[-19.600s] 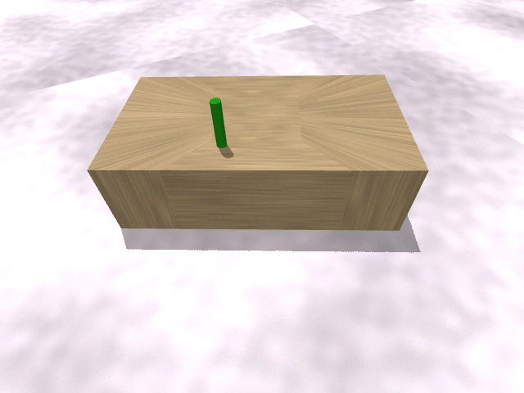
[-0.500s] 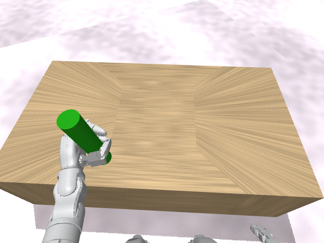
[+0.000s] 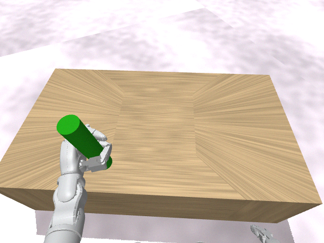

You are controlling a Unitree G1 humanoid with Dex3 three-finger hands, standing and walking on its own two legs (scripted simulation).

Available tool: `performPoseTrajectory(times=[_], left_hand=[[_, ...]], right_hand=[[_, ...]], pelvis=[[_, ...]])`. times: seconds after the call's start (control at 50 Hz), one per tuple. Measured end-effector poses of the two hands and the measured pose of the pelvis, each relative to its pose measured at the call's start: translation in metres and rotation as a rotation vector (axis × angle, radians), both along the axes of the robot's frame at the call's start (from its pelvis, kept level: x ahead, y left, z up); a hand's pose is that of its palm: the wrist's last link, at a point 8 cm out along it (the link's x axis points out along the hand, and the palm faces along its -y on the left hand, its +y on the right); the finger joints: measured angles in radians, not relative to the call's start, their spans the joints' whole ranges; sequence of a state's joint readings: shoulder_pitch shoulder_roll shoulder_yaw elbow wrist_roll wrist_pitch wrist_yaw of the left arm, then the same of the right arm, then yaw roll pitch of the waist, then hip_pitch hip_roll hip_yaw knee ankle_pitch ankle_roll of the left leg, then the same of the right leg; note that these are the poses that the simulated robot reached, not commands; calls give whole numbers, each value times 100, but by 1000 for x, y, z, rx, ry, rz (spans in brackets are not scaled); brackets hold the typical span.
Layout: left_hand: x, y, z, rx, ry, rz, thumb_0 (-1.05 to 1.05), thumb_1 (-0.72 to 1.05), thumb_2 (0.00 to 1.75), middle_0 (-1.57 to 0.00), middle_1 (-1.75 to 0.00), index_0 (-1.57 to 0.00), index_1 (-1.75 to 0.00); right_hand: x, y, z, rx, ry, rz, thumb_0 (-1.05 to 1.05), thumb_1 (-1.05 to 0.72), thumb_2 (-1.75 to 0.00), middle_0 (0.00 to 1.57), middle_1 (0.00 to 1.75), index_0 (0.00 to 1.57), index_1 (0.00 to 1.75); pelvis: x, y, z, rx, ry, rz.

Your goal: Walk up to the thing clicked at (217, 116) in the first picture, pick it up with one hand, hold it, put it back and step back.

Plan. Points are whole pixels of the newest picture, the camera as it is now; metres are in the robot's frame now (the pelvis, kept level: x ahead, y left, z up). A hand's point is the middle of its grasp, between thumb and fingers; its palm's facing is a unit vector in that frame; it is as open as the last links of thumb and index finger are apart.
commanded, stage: hold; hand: left
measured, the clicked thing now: (89, 147) +0.34 +0.19 +0.06
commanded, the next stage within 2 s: none
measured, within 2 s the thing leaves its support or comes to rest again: neither
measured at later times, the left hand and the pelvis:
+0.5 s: hand (94, 150) +0.34 +0.18 +0.05, palm faces +0.14 -0.99 -0.01, open 5.5 cm; pelvis +0.00 +0.01 +0.01, yaw +0 degrees
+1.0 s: hand (95, 150) +0.34 +0.18 +0.05, palm faces +0.15 -0.99 -0.01, open 5.5 cm; pelvis +0.00 +0.00 +0.01, yaw +0 degrees
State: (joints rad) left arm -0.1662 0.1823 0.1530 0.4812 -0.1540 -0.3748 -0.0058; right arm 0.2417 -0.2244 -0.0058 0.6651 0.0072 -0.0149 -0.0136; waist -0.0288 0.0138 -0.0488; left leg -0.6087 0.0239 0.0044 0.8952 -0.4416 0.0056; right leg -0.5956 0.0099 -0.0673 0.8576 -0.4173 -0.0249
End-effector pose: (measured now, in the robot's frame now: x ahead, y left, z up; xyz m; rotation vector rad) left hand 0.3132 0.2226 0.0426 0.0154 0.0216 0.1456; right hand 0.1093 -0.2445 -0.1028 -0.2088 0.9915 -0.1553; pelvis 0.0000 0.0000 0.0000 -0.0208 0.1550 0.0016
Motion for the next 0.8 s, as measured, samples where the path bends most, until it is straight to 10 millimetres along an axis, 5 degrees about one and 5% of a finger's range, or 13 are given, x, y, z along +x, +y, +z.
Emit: performPoseTrajectory(times=[0.8], left_hand=[[-8,4,7,2,13,-6,0,8,112,-90,-113,-106,-114]], right_hand=[[9,10,10,10,-33,16,1,-91,-90,20,30,20,30]], pelvis=[[2,7,8,-1,-28,0]])
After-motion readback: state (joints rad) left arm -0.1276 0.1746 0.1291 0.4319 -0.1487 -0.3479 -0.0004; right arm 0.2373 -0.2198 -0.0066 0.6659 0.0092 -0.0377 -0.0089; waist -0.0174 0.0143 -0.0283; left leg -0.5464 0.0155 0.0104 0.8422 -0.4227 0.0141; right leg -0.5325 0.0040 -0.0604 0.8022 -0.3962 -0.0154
